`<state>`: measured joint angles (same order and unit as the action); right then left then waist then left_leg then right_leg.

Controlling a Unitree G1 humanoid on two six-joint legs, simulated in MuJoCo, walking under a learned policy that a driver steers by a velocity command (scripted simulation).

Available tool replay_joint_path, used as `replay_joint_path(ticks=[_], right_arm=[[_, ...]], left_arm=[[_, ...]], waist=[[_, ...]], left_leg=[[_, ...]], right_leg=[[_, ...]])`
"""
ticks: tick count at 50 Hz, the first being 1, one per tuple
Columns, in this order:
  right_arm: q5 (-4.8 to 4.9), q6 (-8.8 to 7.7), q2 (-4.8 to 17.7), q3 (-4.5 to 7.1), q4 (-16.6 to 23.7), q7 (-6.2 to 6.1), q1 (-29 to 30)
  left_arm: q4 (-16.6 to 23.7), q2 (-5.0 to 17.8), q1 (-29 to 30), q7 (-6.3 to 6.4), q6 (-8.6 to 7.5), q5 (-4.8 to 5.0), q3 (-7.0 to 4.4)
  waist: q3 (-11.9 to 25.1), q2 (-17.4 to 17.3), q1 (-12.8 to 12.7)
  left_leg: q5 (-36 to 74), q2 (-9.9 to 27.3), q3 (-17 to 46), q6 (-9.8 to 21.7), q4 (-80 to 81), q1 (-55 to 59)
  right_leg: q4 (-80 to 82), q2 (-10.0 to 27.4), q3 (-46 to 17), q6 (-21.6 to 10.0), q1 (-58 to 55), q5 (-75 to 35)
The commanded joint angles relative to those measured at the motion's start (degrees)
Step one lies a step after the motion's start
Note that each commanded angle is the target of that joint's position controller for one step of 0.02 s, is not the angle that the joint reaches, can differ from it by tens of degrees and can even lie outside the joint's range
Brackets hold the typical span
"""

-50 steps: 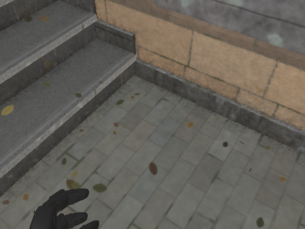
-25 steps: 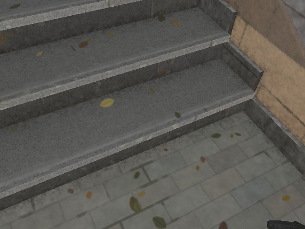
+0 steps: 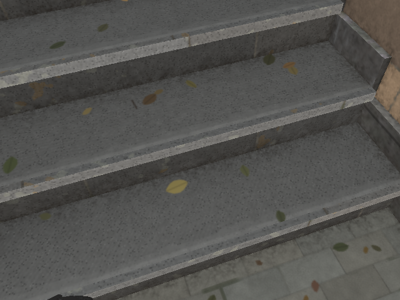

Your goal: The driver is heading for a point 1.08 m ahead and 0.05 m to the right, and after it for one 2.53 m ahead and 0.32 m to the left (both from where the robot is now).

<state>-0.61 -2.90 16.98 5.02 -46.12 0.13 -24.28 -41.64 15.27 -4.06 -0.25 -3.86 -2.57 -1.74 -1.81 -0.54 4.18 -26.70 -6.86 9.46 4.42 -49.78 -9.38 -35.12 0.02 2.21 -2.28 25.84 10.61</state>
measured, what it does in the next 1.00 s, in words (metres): climbs: left foot, then right foot 0.17 m higher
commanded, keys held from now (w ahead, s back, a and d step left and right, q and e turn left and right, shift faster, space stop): w+q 0.06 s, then w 0.94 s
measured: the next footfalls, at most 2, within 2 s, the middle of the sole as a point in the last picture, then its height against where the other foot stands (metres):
left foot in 0.42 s outside the picture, level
right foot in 1.00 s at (226, 209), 0.17 m higher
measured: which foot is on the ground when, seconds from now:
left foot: up 0.00-0.40, down 0.42-1.00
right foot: down 0.00-0.42, up 0.44-0.98, down 1.00-1.00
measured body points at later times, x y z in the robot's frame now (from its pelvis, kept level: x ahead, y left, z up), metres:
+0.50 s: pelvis +0.23 +0.02 +0.01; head +0.25 +0.03 +0.46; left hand +0.20 +0.27 -0.14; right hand +0.43 -0.19 -0.10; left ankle +0.27 +0.10 -0.72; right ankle +0.12 -0.10 -0.65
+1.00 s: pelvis +0.48 -0.01 +0.03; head +0.54 -0.01 +0.48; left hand +0.74 +0.17 -0.02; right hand +0.40 -0.25 -0.11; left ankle +0.28 +0.10 -0.70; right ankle +0.65 -0.09 -0.56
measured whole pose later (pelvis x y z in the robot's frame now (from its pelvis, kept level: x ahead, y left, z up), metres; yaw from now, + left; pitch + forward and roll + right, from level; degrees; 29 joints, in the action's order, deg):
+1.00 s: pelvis +0.48 -0.01 +0.03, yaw +7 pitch +5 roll -2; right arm 1.6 -4.5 10.7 -0.1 -63.3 -1.1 -28.1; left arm -30.5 5.3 4.9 0.1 0.0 -1.5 3.9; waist -1.1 -2.1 2.5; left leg -11.6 4.5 -2.7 1.3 -6.9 7.2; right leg -76.3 2.8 8.3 -7.5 60.0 24.8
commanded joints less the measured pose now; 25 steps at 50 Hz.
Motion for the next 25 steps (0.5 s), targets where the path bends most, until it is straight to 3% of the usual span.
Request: replay_joint_path(ticks=[1, 2, 3, 6, 10, 13, 15, 16, 19, 20, 21, 22, 23, 24, 25], right_arm=[[-0.5, -0.13, 5.7, 0.57, 3.4, 0.26, 0.4], [-0.7, 0.21, 4.6, 0.35, 3.5, 0.73, 2.4], [-1.56, 0.71, 3.9, 0.17, 3.7, 1.17, 4.0], [-1.83, 1.46, 2.1, -0.58, 3.2, 1.83, 4.8], [-1.9, 1.16, 1.1, -1.73, 4.5, 2.17, 12.2], [-1.69, 0.58, -0.6, -3.31, 6.2, 2.51, 19.9], [-1.93, 0.34, -0.5, -3.88, 6.5, 2.44, 23.0], [-1.91, 0.54, -1.1, -4.27, 5.6, 2.17, 20.9], [-2.49, -0.21, 0.5, -3.95, 3.4, 1.17, 16.6], [-3.16, -0.78, 1.3, -3.44, 1.1, 0.87, 10.6], [-3.94, -1.14, 4.3, -2.27, -1.2, 0.27, 3.2], [-4.35, -1.25, 10.1, -1.06, -1.9, -0.53, -1.5], [-1.63, -0.51, 12.8, 0.42, -2.7, -1.01, -3.7], [-0.59, -0.27, 9.0, -0.3, -1.9, -0.9, 0.9], [-0.34, -0.4, 5.3, -1.38, -1.0, -0.68, 5.9]], left_arm=[[1.8, 6.9, -8.4, 0.68, 0.46, 0.61, -2.65], [1.4, 5.0, -7.9, 0.73, 0.4, 0.66, -2.1], [0.4, 4.7, -8.8, 0.96, -0.01, 0.78, -1.89], [-2.0, 5.0, -12.3, 0.18, -2.06, 1.27, -1.85], [-4.2, 5.4, -14.2, -0.34, -2.73, 1.56, -1.85], [-5.5, 6.0, -14.9, -0.43, -2.61, 1.84, -1.85], [-6.9, 7.1, -17.0, -0.3, -2.44, 2.02, -2.01], [-7.6, 6.7, -18.4, -0.18, -2.09, 1.95, -1.88], [-8.9, 7.3, -18.5, 0.02, -1.36, 2.29, -1.62], [-9.0, 7.7, -17.9, 0.09, -0.96, 2.61, -1.55], [-8.2, 6.9, -17.2, 0.33, -1.01, 2.8, -1.05], [-5.8, 0.9, -19.3, 0.14, -0.99, 1.72, 0.4], [-5.6, 3.0, -20.5, 0.36, -0.09, 2.18, -0.29], [-5.9, 5.3, -16.7, 0.34, 0.74, 0.95, -0.98], [-5.3, 4.5, -14.5, -0.22, 0.53, 0.95, -0.91]], waist=[[4.4, 4.3, -4.9], [2.2, 2.8, -4.5], [0.7, 4.9, -4.3], [2.0, 6.4, -3.7], [0.8, 6.4, -4.3], [-0.2, 6.2, -5.7], [0.0, 6.3, -6.6], [2.2, 8.3, -6.3], [3.5, 6.4, -3.4], [5.9, 4.8, -0.6], [9.6, 3.2, 2.7], [13.3, -9.8, 1.0], [15.9, -12.5, 1.5], [9.2, -3.8, 0.2], [4.2, -3.6, -1.7]], left_leg=[[5.0, 5.3, -2.5, 0.5, -19.3, -26.0], [7.1, 7.1, -3.2, 0.1, -16.7, -24.3], [8.2, 8.3, -3.6, -0.4, -14.9, -23.4], [10.7, 7.3, -4.3, -0.9, -13.8, -22.4], [16.6, 7.5, -5.7, -2.2, -5.8, -26.1], [21.6, 7.5, -10.0, -3.1, 7.6, -20.6], [21.5, 7.0, -12.2, -2.8, 13.1, -17.7], [20.3, 6.3, -13.4, -2.0, 11.7, -14.4], [17.5, 3.3, -14.6, 1.2, 18.1, -7.7], [18.7, 2.1, -14.9, 2.6, 23.2, -0.2], [19.6, 7.1, -9.2, 4.2, 24.3, 11.4], [34.1, 24.7, 10.3, 8.1, 24.1, 22.1], [31.7, 30.5, 24.6, 15.9, 30.4, 23.2], [21.4, 27.4, 18.7, 14.7, 32.2, 17.5], [16.7, 24.4, 14.5, 12.7, 35.1, 10.0]], right_leg=[[22.0, 21.1, -32.3, -6.9, -25.5, 18.2], [22.9, 18.6, -24.5, -5.7, -21.6, 10.6], [23.5, 16.6, -18.5, -5.1, -19.7, 2.5], [22.7, 14.4, -9.8, -5.3, -20.0, -18.0], [24.1, 13.1, -2.9, -6.2, -21.8, -26.2], [24.8, 10.9, 2.0, -5.2, -19.6, -28.2], [23.4, 11.3, 2.3, -5.0, -21.2, -31.3], [20.9, 12.5, 2.6, -5.8, -21.9, -33.6], [10.7, 12.9, 2.5, -5.7, -23.7, -48.6], [2.2, 11.3, 3.6, -4.8, -22.2, -48.7], [-8.1, 9.9, 4.0, -3.5, -14.1, -35.6], [-26.1, 4.1, 6.6, -1.7, -0.6, 7.6], [-37.9, -1.4, 2.0, -1.2, 10.0, 21.1], [-41.4, 2.6, -1.6, -1.2, 13.7, 17.9], [-39.6, 3.9, -2.4, -1.1, 13.6, 13.2]])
